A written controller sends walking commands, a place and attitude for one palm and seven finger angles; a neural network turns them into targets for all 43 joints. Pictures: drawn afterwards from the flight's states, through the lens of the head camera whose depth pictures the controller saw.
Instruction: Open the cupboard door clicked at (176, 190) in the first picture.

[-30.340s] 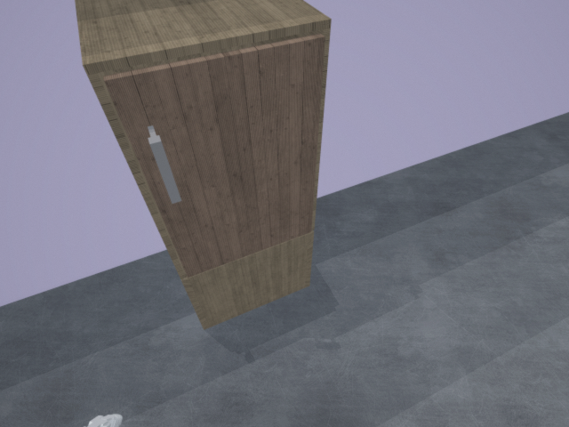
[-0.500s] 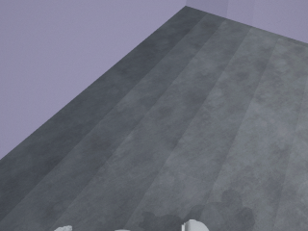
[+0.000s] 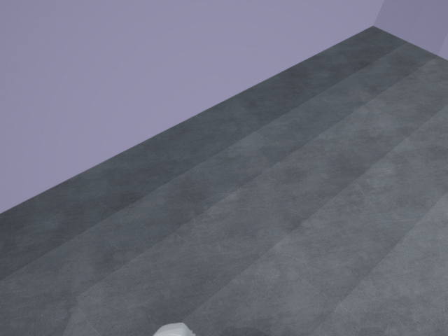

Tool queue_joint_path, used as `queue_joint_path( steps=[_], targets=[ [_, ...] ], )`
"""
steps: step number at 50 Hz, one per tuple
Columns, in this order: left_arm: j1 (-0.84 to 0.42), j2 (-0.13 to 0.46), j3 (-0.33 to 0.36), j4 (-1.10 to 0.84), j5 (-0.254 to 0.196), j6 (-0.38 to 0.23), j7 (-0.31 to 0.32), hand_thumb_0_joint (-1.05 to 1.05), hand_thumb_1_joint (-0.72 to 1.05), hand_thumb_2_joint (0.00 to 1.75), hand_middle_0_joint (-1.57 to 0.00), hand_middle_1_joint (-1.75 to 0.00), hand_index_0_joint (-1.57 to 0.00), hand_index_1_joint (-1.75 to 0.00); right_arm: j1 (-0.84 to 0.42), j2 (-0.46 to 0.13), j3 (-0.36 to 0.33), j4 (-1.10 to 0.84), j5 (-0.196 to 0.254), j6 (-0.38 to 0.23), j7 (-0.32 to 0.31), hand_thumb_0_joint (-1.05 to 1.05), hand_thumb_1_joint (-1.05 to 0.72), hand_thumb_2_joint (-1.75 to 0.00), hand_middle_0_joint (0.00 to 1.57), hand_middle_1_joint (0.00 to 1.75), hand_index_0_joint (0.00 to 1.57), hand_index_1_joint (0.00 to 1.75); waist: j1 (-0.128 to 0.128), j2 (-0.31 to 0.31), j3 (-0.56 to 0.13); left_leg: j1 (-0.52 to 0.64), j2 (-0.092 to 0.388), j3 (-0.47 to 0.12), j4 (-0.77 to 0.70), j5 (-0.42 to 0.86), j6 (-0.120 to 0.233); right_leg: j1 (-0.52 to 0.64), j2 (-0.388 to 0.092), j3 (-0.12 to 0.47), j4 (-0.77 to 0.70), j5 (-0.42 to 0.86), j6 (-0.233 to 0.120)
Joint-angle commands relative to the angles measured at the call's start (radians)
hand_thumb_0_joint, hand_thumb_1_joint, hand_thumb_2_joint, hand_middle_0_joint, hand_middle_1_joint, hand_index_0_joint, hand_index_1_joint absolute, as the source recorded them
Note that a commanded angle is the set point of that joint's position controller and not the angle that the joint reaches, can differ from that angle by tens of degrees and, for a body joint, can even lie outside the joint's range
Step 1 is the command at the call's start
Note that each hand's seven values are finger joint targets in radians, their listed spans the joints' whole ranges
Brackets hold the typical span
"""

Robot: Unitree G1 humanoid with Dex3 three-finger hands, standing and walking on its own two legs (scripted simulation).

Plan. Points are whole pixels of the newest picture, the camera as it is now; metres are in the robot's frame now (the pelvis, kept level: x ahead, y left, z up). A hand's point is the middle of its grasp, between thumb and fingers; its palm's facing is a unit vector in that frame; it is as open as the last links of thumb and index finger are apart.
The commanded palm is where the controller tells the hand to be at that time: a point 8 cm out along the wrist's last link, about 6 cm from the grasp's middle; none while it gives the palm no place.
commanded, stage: turn to face it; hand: left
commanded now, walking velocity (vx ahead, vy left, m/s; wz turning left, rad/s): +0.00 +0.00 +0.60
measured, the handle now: out of the picture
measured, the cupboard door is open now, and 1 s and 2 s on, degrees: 43 43 43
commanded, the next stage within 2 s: none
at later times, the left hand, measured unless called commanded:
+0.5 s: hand out of the picture +0.07 +0.22 -0.15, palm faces +0.26 -0.92 -0.28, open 7.4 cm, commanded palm none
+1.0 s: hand out of the picture -0.08 +0.20 -0.19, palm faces +0.59 -0.77 -0.25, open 7.4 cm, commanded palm none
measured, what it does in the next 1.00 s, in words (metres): steps on the spot, turning left: left foot, then right foot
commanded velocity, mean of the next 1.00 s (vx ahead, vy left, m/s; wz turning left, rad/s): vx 0.00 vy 0.00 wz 0.60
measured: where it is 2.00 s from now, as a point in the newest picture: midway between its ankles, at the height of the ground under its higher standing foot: outside the picture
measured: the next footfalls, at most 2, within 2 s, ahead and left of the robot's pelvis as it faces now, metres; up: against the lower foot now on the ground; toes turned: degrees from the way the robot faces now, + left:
left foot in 0.08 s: +0.03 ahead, +0.13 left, +0.00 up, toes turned +9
right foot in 0.50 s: +0.07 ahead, -0.12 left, +0.00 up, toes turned +13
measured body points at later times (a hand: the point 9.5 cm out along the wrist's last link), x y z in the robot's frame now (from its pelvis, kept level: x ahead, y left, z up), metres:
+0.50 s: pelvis +0.01 -0.02 -0.01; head +0.06 -0.02 +0.44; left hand +0.06 +0.26 -0.13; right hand +0.13 -0.25 -0.16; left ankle -0.01 +0.12 -0.74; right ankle +0.03 -0.13 -0.74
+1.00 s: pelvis +0.01 +0.00 -0.01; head +0.05 +0.05 +0.43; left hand -0.11 +0.24 -0.17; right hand +0.26 -0.15 -0.14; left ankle -0.04 +0.08 -0.74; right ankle +0.04 -0.14 -0.69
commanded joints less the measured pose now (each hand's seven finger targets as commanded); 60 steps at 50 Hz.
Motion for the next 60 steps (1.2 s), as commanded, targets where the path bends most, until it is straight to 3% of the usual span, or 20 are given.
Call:
queue_joint_path(
  steps=[1, 2, 3, 4, 5, 10, 18, 22, 23, 25, 26, 28, 31, 41, 44, 45, 46, 47, 53, 60],
  targets=[
    [0.044, 0.223, 0.067, -0.037, -0.004, -0.009, 0.007, 0.0, 0.9, 0.9, -0.2, -0.3, -0.2, -0.3, 0.004, -0.049, -0.003, -0.096, -0.001, -0.045, 0.0, 0.0, -0.9, -0.9, 0.2, 0.3, 0.2, 0.3, 0.002, -0.164, -0.155, 0.076, -0.025, 0.042, -0.223, 0.115, 0.033, 0.12, -0.234, 0.141, -0.031, 0.591, -0.047],
    [0.022, 0.217, 0.067, -0.043, -0.012, -0.005, 0.003, 0.0, 0.9, 0.9, -0.2, -0.3, -0.2, -0.3, 0.062, -0.08, -0.011, -0.083, -0.004, -0.051, 0.0, 0.0, -0.9, -0.9, 0.2, 0.3, 0.2, 0.3, -0.039, -0.114, -0.177, 0.204, -0.013, 0.02, -0.338, 0.23, 0.048, 0.033, -0.216, 0.107, 0.06, 0.498, -0.01],
    [0.014, 0.172, 0.06, -0.062, -0.017, 0.001, -0.002, 0.0, 0.9, 0.9, -0.2, -0.3, -0.2, -0.3, 0.123, -0.167, -0.033, -0.074, -0.012, -0.058, -0.004, 0.0, -0.9, -0.9, 0.2, 0.3, 0.2, 0.3, -0.074, 0.123, -0.223, 0.368, 0.147, -0.2, -0.416, 0.411, 0.116, -0.158, -0.117, 0.065, 0.26, 0.206, 0.053],
    [-0.058, 0.108, 0.035, -0.115, -0.021, 0.009, -0.006, 0.0, 0.9, 0.9, -0.2, -0.3, -0.2, -0.3, 0.194, -0.272, -0.058, -0.063, -0.016, -0.057, -0.015, 0.0, -0.9, -0.9, 0.2, 0.3, 0.2, 0.3, -0.122, 0.365, -0.208, 0.411, 0.386, -0.523, -0.461, 0.787, 0.267, -0.399, 0.017, 0.107, 0.486, -0.347, 0.113],
    [-0.107, 0.139, 0.036, -0.133, -0.01, 0.023, 0.001, 0.0, 0.9, 0.9, -0.2, -0.3, -0.2, -0.3, 0.222, -0.27, -0.053, -0.042, -0.015, -0.051, -0.022, 0.0, -0.9, -0.9, 0.2, 0.3, 0.2, 0.3, -0.122, 0.233, -0.211, 0.378, 0.418, -0.478, -0.441, 0.769, 0.324, -0.414, 0.01, 0.24, 0.58, -0.332, 0.092],
    [-0.042, 0.135, 0.047, -0.057, -0.008, 0.032, -0.014, 0.0, 0.9, 0.9, -0.2, -0.3, -0.2, -0.3, 0.03, -0.173, -0.021, -0.098, -0.014, -0.071, -0.042, 0.0, -0.9, -0.9, 0.2, 0.3, 0.2, 0.3, -0.017, 0.159, -0.131, 0.215, 0.202, -0.299, -0.476, 0.534, 0.218, -0.364, 0.039, 0.287, 0.594, -0.056, 0.105],
    [-0.088, 0.117, 0.037, -0.087, -0.015, 0.025, -0.009, 0.0, 0.9, 0.9, -0.2, -0.3, -0.2, -0.3, 0.076, -0.182, -0.032, -0.082, -0.019, -0.065, -0.035, 0.0, -0.9, -0.9, 0.2, 0.3, 0.2, 0.3, -0.033, 0.185, -0.138, 0.198, 0.17, -0.362, -0.445, 0.515, 0.228, -0.239, 0.102, 0.265, 0.28, -0.092, 0.108],
    [-0.007, 0.119, 0.041, -0.073, -0.023, 0.012, -0.003, 0.0, 0.9, 0.9, -0.2, -0.3, -0.2, -0.3, 0.029, -0.179, -0.042, -0.099, -0.013, -0.056, -0.035, 0.0, -0.9, -0.9, 0.2, 0.3, 0.2, 0.3, 0.007, 0.196, -0.16, 0.077, 0.124, -0.403, -0.368, 0.509, 0.193, -0.008, 0.148, 0.243, 0.01, 0.027, 0.089],
    [0.04, 0.144, 0.048, -0.065, -0.021, 0.003, 0.0, 0.0, 0.9, 0.9, -0.2, -0.3, -0.2, -0.3, 0.011, -0.165, -0.041, -0.107, -0.006, -0.057, -0.033, 0.0, -0.9, -0.9, 0.2, 0.3, 0.2, 0.3, 0.037, 0.156, -0.176, 0.011, 0.085, -0.384, -0.32, 0.437, 0.157, 0.105, 0.123, 0.26, -0.124, 0.119, 0.084],
    [0.082, 0.29, 0.076, -0.061, 0.0, -0.01, 0.016, 0.0, 0.9, 0.9, -0.2, -0.3, -0.2, -0.3, 0.016, -0.059, -0.027, -0.141, 0.003, -0.058, -0.025, 0.0, -0.9, -0.9, 0.2, 0.3, 0.2, 0.3, 0.067, -0.293, -0.182, -0.275, -0.134, -0.119, 0.11, -0.159, 0.025, 0.256, -0.33, 0.684, -0.304, 0.23, -0.083],
    [0.062, 0.273, 0.062, -0.066, -0.007, -0.007, 0.019, 0.0, 0.9, 0.9, -0.2, -0.3, -0.2, -0.3, 0.013, -0.106, -0.035, -0.13, -0.007, -0.051, -0.021, 0.0, -0.9, -0.9, 0.2, 0.3, 0.2, 0.3, 0.051, -0.218, -0.158, -0.24, -0.073, -0.168, 0.309, -0.173, 0.037, 0.125, -0.359, 0.634, -0.285, 0.273, -0.138],
    [-0.06, 0.181, 0.046, -0.092, -0.013, -0.007, 0.024, 0.0, 0.9, 0.9, -0.2, -0.3, -0.2, -0.3, 0.053, -0.09, -0.042, -0.086, -0.009, -0.032, -0.013, 0.0, -0.9, -0.9, 0.2, 0.3, 0.2, 0.3, -0.017, -0.197, -0.11, -0.238, -0.028, -0.162, 0.435, -0.039, 0.022, 0.065, -0.237, 0.484, -0.267, 0.292, -0.105],
    [-0.054, 0.147, 0.03, -0.092, -0.016, -0.014, 0.016, 0.0, 0.9, 0.9, -0.2, -0.3, -0.2, -0.3, 0.047, -0.059, -0.025, -0.068, -0.009, -0.023, 0.001, 0.0, -0.9, -0.9, 0.2, 0.3, 0.2, 0.3, -0.027, -0.173, -0.089, -0.228, -0.016, -0.101, 0.417, 0.061, -0.004, 0.084, -0.152, 0.279, -0.217, 0.494, -0.066],
    [0.066, 0.215, 0.064, -0.049, 0.001, -0.01, 0.013, 0.0, 0.9, 0.9, -0.2, -0.3, -0.2, -0.3, -0.065, -0.028, 0.0, -0.104, 0.0, -0.041, 0.006, 0.0, -0.9, -0.9, 0.2, 0.3, 0.2, 0.3, 0.042, -0.184, -0.126, -0.078, -0.02, 0.022, -0.059, 0.001, 0.015, 0.196, -0.231, 0.19, -0.096, 0.678, -0.089],
    [0.031, 0.222, 0.069, -0.05, -0.012, -0.007, 0.003, 0.0, 0.9, 0.9, -0.2, -0.3, -0.2, -0.3, 0.055, -0.073, -0.011, -0.08, -0.005, -0.056, 0.002, 0.0, -0.9, -0.9, 0.2, 0.3, 0.2, 0.3, -0.034, -0.111, -0.187, 0.18, -0.043, 0.031, -0.334, 0.236, 0.043, 0.087, -0.196, 0.106, 0.097, 0.605, -0.01],
    [0.023, 0.185, 0.062, -0.071, -0.019, -0.002, -0.003, 0.0, 0.9, 0.9, -0.2, -0.3, -0.2, -0.3, 0.133, -0.164, -0.033, -0.062, -0.013, -0.065, -0.002, 0.0, -0.9, -0.9, 0.2, 0.3, 0.2, 0.3, -0.08, 0.089, -0.252, 0.372, 0.107, -0.16, -0.392, 0.47, 0.108, -0.103, -0.121, 0.07, 0.295, 0.329, 0.049],
    [-0.04, 0.108, 0.037, -0.122, -0.024, 0.003, -0.008, 0.0, 0.9, 0.9, -0.2, -0.3, -0.2, -0.3, 0.213, -0.274, -0.062, -0.054, -0.016, -0.066, -0.014, 0.0, -0.9, -0.9, 0.2, 0.3, 0.2, 0.3, -0.125, 0.365, -0.256, 0.457, 0.373, -0.527, -0.421, 0.923, 0.265, -0.378, 0.029, 0.11, 0.528, -0.342, 0.114],
    [-0.093, 0.135, 0.036, -0.139, -0.014, 0.019, 0.002, 0.0, 0.9, 0.9, -0.2, -0.3, -0.2, -0.3, 0.248, -0.281, -0.056, -0.031, -0.01, -0.058, -0.022, 0.0, -0.9, -0.9, 0.2, 0.3, 0.2, 0.3, -0.128, 0.248, -0.269, 0.431, 0.409, -0.497, -0.399, 0.953, 0.326, -0.395, 0.021, 0.251, 0.61, -0.354, 0.089],
    [-0.038, 0.133, 0.045, -0.062, -0.011, 0.032, -0.013, 0.0, 0.9, 0.9, -0.2, -0.3, -0.2, -0.3, 0.048, -0.173, -0.019, -0.092, -0.012, -0.076, -0.044, 0.0, -0.9, -0.9, 0.2, 0.3, 0.2, 0.3, -0.014, 0.169, -0.158, 0.241, 0.185, -0.284, -0.454, 0.641, 0.215, -0.346, 0.039, 0.291, 0.607, -0.049, 0.108],
    [-0.093, 0.117, 0.038, -0.097, -0.015, 0.03, -0.009, 0.0, 0.9, 0.9, -0.2, -0.3, -0.2, -0.3, 0.064, -0.185, -0.032, -0.087, -0.021, -0.065, -0.034, 0.0, -0.9, -0.9, 0.2, 0.3, 0.2, 0.3, -0.028, 0.164, -0.131, 0.18, 0.167, -0.364, -0.457, 0.486, 0.23, -0.242, 0.092, 0.271, 0.317, -0.089, 0.108]
  ],
)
